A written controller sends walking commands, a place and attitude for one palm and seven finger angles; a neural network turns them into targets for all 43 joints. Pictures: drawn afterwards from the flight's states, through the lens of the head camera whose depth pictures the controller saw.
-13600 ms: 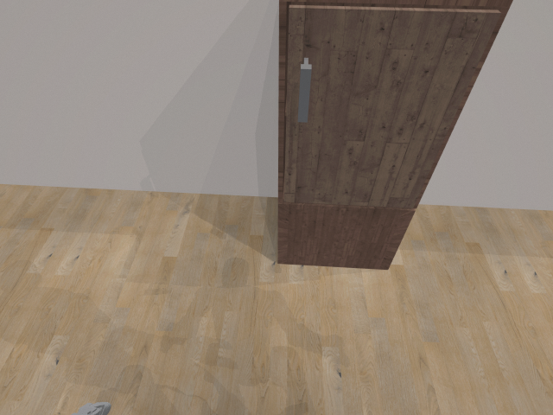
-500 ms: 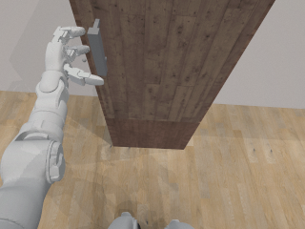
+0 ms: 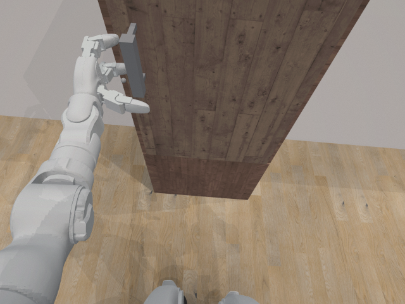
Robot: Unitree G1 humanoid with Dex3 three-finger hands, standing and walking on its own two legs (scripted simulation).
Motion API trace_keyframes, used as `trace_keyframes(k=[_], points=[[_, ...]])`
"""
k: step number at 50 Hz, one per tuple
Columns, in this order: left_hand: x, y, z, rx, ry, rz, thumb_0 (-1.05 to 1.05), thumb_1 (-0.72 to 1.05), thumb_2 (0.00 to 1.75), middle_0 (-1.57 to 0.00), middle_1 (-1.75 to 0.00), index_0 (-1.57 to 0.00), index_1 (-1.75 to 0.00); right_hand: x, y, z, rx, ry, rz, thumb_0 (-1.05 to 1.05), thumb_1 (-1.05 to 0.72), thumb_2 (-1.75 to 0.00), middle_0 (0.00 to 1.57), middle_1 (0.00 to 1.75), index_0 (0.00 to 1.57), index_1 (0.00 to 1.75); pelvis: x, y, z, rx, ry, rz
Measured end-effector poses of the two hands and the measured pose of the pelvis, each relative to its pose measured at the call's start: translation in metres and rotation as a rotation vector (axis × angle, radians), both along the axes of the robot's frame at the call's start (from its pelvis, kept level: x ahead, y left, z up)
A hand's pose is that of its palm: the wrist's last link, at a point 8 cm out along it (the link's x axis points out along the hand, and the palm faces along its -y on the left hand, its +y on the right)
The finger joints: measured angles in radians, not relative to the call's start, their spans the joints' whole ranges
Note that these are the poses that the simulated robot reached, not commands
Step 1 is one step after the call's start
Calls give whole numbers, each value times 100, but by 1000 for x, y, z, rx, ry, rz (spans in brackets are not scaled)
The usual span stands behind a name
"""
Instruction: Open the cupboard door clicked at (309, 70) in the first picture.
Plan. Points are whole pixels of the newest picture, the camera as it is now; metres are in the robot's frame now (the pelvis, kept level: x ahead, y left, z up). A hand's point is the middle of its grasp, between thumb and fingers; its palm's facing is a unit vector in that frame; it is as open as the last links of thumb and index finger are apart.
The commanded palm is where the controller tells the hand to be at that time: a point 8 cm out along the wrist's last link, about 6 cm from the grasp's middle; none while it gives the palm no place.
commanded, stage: slide the fingers in behind the handle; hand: left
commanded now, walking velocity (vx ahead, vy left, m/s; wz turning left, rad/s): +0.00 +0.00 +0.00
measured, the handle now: (136, 62) +0.57 +0.13 +0.12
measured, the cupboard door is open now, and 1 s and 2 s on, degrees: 0 0 35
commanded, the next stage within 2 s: close the thumb around the handle in 0.14 s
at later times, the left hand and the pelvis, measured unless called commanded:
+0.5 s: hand (144, 76) +0.52 +0.11 +0.13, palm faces -0.06 -1.00 +0.00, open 12.1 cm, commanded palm +0.49 +0.16 +0.12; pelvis +0.01 -0.01 +0.01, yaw -4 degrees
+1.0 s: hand (143, 75) +0.52 +0.11 +0.13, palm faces -0.06 -1.00 -0.01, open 5.7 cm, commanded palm +0.50 +0.16 +0.12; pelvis +0.01 -0.01 +0.01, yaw -3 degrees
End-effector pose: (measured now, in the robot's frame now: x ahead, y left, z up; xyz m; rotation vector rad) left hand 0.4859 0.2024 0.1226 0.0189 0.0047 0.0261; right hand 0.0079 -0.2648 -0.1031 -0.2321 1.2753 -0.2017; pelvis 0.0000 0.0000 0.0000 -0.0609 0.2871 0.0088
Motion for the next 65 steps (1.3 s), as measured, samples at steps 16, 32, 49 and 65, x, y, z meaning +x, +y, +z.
trace_keyframes(k=[16, 32, 49, 65], points=[[12, -33, 5, -1, -2, -83, -1, -48, 31, -28, -120, -28, -122, -16, 1, 5, 11, -37, -92, 1, -91, -90, 20, 30, 20, 30, 2, -5, 4, 19, -18, -59], [12, -37, 5, -14, -2, -85, -1, 15, 58, -34, -127, -33, -127, -32, -4, 7, 9, 18, -143, 1, -91, -90, 20, 30, 20, 30, 7, -10, 8, 24, -25, -74], [13, -37, 4, -14, 1, -83, 1, 73, 82, -37, -134, -37, -135, -11, -9, 7, 2, -18, -115, 1, -91, -90, 20, 30, 20, 30, 9, -11, 8, 25, -19, -66], [0, -36, 3, -19, -13, -100, 1, 73, 79, -36, -135, -36, -135, -6, -4, 9, 27, -45, -145, 1, -91, -90, 20, 30, 20, 30, 15, -10, 12, 32, -39, -95]])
